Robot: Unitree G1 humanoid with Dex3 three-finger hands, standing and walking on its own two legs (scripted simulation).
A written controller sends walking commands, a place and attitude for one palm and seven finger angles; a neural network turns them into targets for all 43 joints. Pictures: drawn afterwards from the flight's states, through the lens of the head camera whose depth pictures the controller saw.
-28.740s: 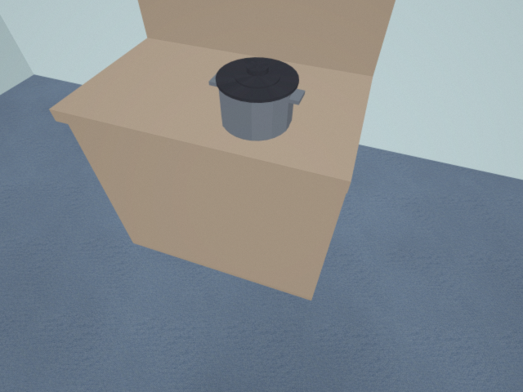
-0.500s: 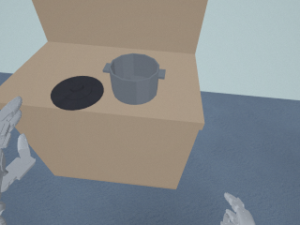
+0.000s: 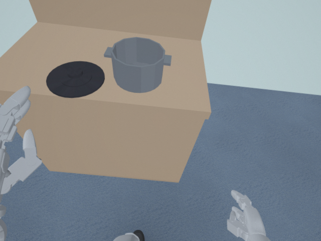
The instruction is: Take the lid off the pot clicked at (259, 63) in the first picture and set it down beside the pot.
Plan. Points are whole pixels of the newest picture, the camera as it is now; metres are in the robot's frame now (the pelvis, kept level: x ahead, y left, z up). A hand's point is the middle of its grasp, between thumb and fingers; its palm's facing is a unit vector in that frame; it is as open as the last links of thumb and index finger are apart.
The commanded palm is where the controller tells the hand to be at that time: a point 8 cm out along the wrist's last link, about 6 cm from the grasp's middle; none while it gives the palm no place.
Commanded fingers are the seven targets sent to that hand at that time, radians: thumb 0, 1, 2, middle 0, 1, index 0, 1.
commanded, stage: step back with the hand held close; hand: left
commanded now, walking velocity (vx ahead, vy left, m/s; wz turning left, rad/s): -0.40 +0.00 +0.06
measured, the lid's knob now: (74, 72) +0.63 +0.37 +0.01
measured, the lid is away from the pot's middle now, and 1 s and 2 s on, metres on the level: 0.23 0.23 0.23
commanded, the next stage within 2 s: stop stepping back and stand still in 0.26 s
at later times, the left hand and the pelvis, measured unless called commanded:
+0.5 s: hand out of the picture +0.09 +0.24 +0.16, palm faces +0.19 -0.86 -0.47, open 7.4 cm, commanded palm +0.02 +0.30 +0.20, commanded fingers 0.00 0.90 0.90 -0.20 -0.30 -0.20 -0.30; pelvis -0.11 +0.02 +0.00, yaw +0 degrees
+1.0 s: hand out of the picture +0.01 +0.25 +0.18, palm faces +0.35 -0.83 -0.43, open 7.4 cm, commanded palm -0.04 +0.31 +0.20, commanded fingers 0.00 0.90 0.90 -0.20 -0.30 -0.20 -0.30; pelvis -0.15 +0.02 +0.00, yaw +2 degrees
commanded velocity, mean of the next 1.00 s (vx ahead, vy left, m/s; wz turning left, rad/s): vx -0.01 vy -0.02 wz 0.03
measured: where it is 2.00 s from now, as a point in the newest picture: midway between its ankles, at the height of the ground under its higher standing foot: outside the picture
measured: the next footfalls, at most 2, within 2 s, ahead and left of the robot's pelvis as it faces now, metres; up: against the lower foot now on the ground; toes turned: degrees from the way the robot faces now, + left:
left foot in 0.32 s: -0.09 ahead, +0.14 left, +0.00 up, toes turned +8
right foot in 0.90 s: -0.11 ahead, -0.09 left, +0.00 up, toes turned +9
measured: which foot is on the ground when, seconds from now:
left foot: down 0.00-0.10, up 0.12-0.30, down 0.32-1.00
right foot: down 0.00-0.78, up 0.80-0.88, down 0.90-1.00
